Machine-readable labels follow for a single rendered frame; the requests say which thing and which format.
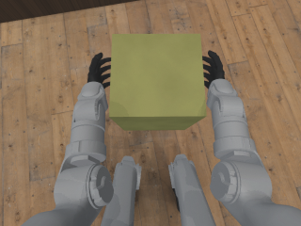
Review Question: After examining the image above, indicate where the right robot hand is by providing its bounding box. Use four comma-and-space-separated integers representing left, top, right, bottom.
202, 50, 225, 89

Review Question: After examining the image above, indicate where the robot right forearm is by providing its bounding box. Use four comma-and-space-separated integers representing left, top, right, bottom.
206, 78, 273, 191

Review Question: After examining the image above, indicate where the robot left forearm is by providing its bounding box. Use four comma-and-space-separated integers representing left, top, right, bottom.
54, 81, 108, 199

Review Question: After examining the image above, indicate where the right robot upper arm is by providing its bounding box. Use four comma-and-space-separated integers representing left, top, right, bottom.
210, 159, 301, 226

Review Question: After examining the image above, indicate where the robot left thigh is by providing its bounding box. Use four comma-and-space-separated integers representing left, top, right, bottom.
101, 160, 142, 226

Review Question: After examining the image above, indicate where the left robot upper arm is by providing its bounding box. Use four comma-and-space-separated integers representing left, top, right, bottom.
21, 163, 114, 226

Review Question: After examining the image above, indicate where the carton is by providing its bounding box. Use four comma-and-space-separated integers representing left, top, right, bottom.
109, 34, 207, 131

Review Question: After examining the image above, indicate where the left robot hand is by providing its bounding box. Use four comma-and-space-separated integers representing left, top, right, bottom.
87, 52, 111, 89

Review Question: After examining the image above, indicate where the robot right shin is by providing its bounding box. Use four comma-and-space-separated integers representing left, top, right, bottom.
173, 153, 197, 198

